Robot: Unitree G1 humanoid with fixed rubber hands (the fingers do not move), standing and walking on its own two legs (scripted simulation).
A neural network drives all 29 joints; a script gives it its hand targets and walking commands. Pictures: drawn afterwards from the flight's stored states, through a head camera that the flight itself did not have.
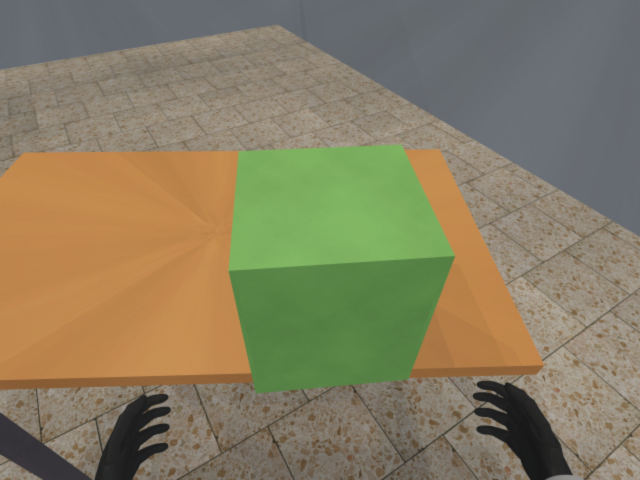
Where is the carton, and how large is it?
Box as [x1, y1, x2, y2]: [229, 145, 454, 392]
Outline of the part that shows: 401,145 256,150 238,152 229,259 229,274 256,392 398,380 408,378 453,260 454,254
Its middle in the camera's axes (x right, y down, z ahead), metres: +0.01 +0.04 +0.52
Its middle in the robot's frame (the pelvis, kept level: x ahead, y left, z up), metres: +0.37 +0.02 +0.09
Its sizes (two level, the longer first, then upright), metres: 0.210 0.200 0.250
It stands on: a table, 0.75 m high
